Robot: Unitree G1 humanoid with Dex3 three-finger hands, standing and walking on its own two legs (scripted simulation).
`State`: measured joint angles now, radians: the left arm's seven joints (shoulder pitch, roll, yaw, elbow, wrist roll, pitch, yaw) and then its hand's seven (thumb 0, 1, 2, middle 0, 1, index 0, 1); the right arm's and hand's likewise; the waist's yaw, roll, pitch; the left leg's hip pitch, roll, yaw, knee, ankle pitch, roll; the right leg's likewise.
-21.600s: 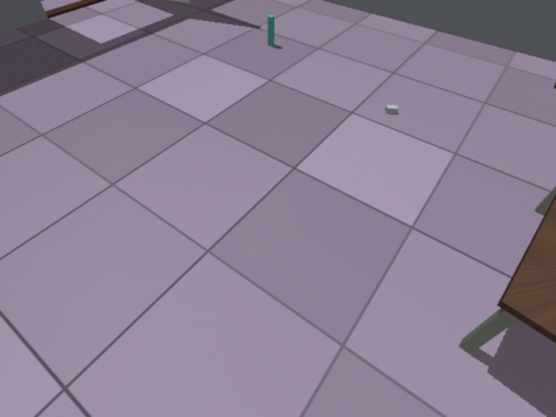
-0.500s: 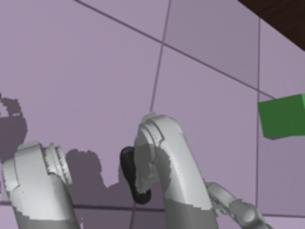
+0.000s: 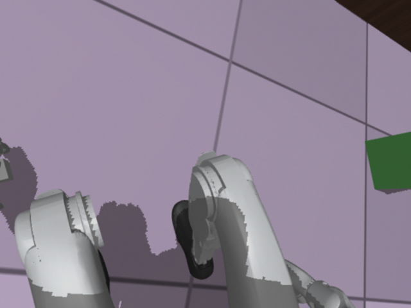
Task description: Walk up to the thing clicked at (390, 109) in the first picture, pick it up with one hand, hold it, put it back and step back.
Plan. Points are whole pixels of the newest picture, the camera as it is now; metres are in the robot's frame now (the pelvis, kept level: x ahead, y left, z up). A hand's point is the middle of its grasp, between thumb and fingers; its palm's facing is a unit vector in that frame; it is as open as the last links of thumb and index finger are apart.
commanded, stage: close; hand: left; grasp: from above
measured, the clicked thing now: out of the picture +0.38 +0.30 -0.28
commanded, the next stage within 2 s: none
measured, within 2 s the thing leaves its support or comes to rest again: neither
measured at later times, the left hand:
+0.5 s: hand out of the picture +0.39 +0.31 -0.26, palm faces -0.44 -0.18 -0.88, open 11.3 cm
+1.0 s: hand out of the picture +0.37 +0.28 -0.26, palm faces -0.36 -0.06 -0.93, open 9.1 cm
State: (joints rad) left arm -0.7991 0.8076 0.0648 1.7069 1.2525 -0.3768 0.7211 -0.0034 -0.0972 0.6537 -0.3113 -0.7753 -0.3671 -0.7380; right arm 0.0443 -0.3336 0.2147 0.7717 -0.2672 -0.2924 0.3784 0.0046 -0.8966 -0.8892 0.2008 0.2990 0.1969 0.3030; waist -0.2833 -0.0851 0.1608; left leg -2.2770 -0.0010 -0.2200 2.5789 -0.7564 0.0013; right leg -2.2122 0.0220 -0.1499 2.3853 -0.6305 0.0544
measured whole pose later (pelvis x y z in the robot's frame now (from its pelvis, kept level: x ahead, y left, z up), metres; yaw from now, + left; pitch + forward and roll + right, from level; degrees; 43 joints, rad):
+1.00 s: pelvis +0.00 +0.01 +0.01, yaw -1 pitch +27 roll -14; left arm -0.81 0.77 0.05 1.69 1.34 -0.22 0.95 0.00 0.27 0.32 -0.61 -0.48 -0.67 -0.42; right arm 0.03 -0.35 0.14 0.80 -0.28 -0.30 0.37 0.00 -0.89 -0.89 0.20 0.30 0.20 0.30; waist -0.31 -0.13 0.13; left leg -2.29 0.01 -0.21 2.55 -0.75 0.02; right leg -2.21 0.03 -0.15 2.35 -0.63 0.06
